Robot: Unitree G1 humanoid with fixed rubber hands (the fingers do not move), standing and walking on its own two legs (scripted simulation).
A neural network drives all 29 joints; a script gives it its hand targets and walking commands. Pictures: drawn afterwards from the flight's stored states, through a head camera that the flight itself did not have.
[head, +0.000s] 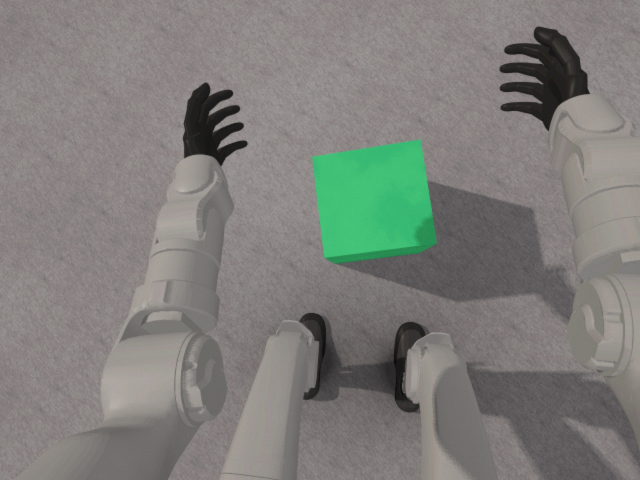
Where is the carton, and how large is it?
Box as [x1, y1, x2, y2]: [312, 140, 436, 263]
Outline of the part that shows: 420,140 312,157 323,251 325,258 337,263 417,253 436,243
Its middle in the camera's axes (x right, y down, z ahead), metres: +0.12 -0.06 +0.86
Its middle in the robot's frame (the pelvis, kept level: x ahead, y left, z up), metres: +0.49 +0.01 -0.51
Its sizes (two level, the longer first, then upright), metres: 0.210 0.200 0.250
